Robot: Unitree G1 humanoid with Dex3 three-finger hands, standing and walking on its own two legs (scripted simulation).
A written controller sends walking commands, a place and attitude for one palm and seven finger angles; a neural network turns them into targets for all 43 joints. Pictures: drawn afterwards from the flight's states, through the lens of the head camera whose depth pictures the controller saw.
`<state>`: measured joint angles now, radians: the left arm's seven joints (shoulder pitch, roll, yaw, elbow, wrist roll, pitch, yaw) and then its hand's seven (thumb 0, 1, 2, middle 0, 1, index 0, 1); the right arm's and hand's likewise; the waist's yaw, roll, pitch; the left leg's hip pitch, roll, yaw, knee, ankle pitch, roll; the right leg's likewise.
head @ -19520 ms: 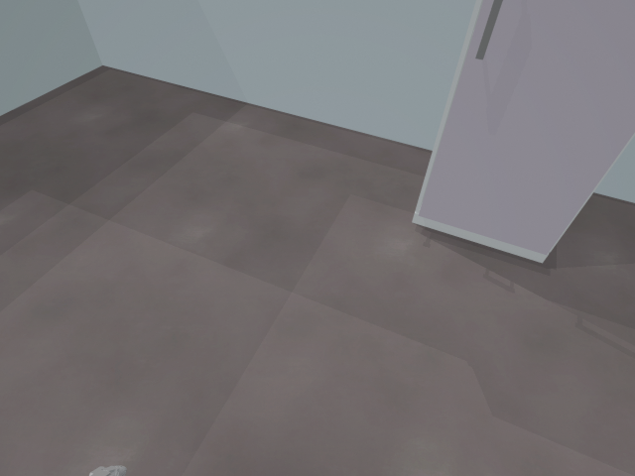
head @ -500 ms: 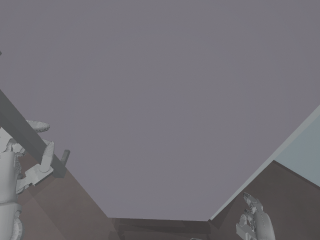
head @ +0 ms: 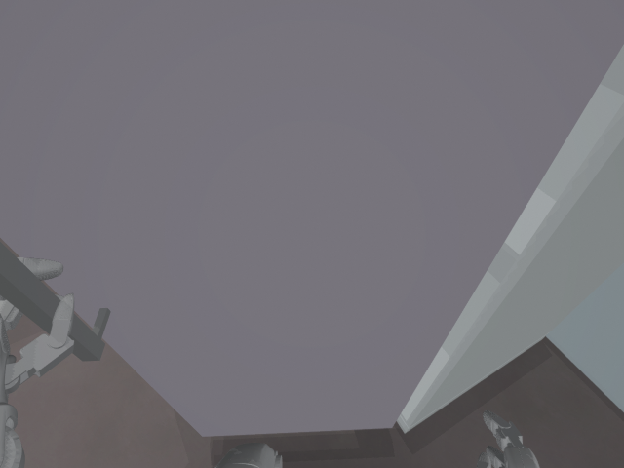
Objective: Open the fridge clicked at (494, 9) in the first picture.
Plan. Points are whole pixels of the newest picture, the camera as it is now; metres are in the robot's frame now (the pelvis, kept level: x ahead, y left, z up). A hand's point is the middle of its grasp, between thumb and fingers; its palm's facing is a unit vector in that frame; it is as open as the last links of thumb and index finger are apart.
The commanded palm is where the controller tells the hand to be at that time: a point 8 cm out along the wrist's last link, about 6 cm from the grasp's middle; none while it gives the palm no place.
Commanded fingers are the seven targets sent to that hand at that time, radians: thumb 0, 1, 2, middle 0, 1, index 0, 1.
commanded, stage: walk backward, drawing the door open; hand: left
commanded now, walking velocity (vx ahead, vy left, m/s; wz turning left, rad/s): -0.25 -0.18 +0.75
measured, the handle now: (35, 272) +0.26 +0.29 +0.17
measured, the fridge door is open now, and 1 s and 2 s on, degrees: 63 85 80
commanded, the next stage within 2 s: stop walking and hold the door back in 0.32 s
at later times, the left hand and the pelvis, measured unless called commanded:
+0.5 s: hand out of the picture +0.04 +0.19 +0.13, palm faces +0.65 -0.65 -0.39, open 6.7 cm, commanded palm +0.01 +0.24 +0.12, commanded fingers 0.00 0.90 0.90 -0.45 -1.40 -0.45 -1.40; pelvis -0.09 -0.13 -0.01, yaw +20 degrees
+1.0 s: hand out of the picture +0.06 +0.19 +0.13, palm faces +0.72 -0.64 -0.27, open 5.7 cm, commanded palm +0.02 +0.24 +0.12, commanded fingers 0.00 0.90 0.90 -0.45 -1.40 -0.45 -1.40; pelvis -0.18 -0.21 +0.01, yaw +27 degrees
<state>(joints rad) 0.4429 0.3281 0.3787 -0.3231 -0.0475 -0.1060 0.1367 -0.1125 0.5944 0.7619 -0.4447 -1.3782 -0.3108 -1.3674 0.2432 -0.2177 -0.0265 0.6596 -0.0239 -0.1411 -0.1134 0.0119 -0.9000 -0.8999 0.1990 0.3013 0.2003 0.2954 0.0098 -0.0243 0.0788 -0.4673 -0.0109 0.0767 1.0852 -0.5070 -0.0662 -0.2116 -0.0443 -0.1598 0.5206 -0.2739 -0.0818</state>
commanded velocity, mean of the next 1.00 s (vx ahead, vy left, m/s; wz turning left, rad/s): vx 0.05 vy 0.04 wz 0.30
